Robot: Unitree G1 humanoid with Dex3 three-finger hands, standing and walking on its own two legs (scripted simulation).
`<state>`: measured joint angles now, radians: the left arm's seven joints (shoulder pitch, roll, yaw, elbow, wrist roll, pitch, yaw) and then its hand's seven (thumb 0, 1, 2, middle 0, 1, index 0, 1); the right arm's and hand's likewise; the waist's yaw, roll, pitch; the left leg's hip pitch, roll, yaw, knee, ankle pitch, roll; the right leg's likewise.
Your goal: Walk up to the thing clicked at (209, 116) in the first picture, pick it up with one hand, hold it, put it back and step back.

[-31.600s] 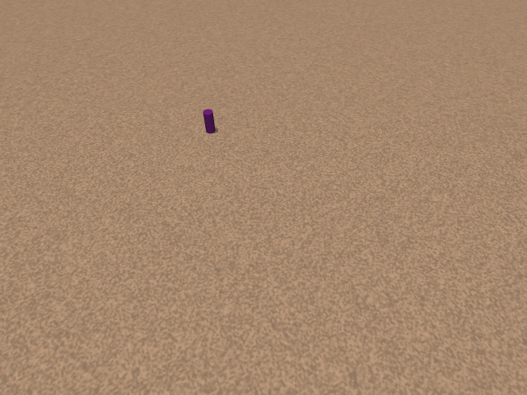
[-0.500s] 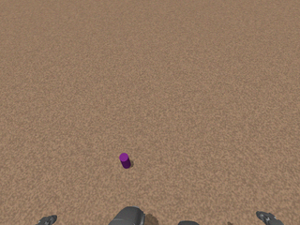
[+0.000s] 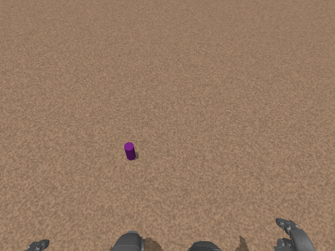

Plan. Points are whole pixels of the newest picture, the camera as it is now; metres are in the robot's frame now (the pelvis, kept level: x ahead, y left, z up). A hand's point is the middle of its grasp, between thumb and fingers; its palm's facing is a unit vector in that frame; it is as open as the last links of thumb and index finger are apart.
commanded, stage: step back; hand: left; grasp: from the side
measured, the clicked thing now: (130, 151) +0.68 +0.21 -0.69
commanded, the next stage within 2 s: stand in 1.90 s
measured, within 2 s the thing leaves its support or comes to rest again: neither
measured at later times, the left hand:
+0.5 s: hand out of the picture -0.06 +0.26 -0.14, palm faces +0.07 -0.92 -0.39, open 7.4 cm
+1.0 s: hand out of the picture -0.29 +0.22 -0.13, palm faces +0.10 -0.89 -0.44, open 7.4 cm
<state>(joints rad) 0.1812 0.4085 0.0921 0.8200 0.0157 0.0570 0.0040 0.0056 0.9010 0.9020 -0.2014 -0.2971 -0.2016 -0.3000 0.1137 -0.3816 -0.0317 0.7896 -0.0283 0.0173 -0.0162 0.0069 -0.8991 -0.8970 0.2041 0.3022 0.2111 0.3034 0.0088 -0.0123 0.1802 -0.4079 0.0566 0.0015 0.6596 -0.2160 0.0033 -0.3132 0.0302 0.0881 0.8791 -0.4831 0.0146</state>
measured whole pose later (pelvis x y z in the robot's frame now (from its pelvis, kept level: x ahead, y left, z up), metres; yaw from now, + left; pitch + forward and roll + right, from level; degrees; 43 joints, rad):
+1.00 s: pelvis -0.33 -0.07 +0.00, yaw +6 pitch -2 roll +1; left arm 0.22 0.39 0.07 0.87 0.05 0.01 0.00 0.01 0.90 0.90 -0.21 -0.30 -0.21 -0.30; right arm 0.24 -0.41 -0.05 0.95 -0.03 0.04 0.00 0.01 -0.90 -0.90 0.20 0.30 0.21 0.30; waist 0.03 0.02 0.10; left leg -0.29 -0.02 -0.04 0.74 -0.50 -0.01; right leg -0.34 -0.05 -0.05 0.70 -0.33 -0.01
